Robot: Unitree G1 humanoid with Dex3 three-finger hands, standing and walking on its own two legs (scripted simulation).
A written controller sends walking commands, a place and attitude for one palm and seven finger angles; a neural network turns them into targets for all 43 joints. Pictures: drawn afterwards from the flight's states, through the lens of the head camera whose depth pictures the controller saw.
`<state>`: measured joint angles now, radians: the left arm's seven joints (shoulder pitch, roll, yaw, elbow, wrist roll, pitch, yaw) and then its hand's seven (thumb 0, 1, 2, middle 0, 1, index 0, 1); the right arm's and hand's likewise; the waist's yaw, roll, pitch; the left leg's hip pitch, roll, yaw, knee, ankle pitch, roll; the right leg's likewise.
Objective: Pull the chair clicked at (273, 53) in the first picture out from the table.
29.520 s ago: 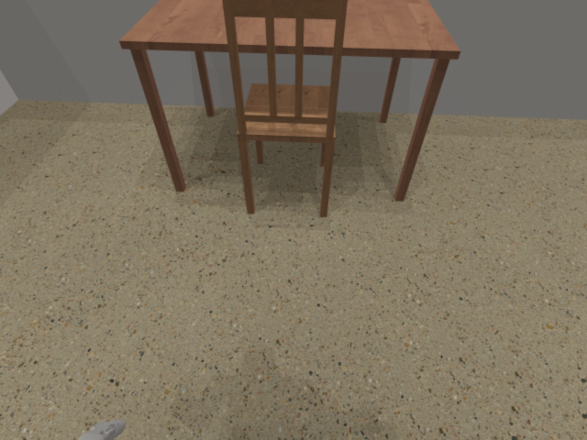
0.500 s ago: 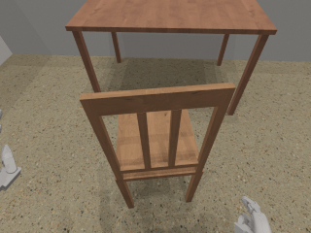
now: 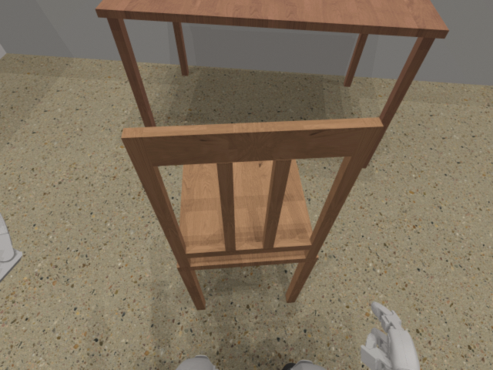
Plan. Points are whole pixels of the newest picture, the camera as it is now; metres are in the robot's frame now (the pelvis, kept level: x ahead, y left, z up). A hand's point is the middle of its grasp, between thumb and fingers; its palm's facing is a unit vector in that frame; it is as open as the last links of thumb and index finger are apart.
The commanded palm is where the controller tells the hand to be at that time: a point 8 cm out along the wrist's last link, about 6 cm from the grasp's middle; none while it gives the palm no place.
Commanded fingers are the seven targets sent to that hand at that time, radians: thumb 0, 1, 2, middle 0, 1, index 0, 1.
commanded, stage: step back with the hand held close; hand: left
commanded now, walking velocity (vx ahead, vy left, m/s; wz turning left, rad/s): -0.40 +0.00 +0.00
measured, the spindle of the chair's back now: (228, 212) +0.41 +0.07 -0.05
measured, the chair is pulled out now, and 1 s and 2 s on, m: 0.63 0.63 0.63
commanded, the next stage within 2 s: stop stepping back and stand still in 0.78 s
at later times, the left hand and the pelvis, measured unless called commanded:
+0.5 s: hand out of the picture +0.17 +0.25 +0.18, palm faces +0.42 -0.78 -0.46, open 7.4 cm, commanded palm +0.11 +0.29 +0.19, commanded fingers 0.00 0.90 0.90 -0.20 -0.30 -0.20 -0.30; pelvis -0.03 -0.01 +0.01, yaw +0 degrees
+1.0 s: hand out of the picture +0.04 +0.23 +0.18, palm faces +0.39 -0.77 -0.49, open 7.4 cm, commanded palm -0.02 +0.27 +0.19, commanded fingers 0.00 0.90 0.90 -0.20 -0.30 -0.20 -0.30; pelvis -0.16 -0.03 +0.01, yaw +0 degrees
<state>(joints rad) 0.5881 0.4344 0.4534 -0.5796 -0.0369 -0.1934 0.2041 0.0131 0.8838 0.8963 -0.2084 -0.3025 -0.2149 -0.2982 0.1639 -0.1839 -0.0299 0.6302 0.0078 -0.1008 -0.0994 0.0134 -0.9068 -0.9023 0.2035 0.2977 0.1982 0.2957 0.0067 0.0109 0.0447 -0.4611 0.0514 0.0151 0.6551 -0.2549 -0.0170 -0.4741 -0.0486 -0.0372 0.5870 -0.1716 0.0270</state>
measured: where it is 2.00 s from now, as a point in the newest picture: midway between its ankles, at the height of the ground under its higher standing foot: outside the picture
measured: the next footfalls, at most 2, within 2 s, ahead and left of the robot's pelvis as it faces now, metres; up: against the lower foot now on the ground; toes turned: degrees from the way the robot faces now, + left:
right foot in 0.58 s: -0.01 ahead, -0.16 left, +0.00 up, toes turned -4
left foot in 0.84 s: -0.07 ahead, +0.11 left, +0.00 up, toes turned +1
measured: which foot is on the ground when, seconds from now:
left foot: down 0.00-0.64, up 0.66-0.82, down 0.84-1.00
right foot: down 0.00-0.32, up 0.34-0.56, down 0.58-0.84, up 0.86-1.00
